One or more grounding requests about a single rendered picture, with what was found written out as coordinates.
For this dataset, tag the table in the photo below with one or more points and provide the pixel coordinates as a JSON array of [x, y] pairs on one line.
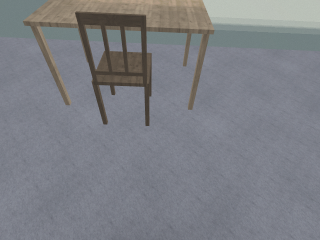
[[171, 16]]

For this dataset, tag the chair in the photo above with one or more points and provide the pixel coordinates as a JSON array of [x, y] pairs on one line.
[[118, 68]]

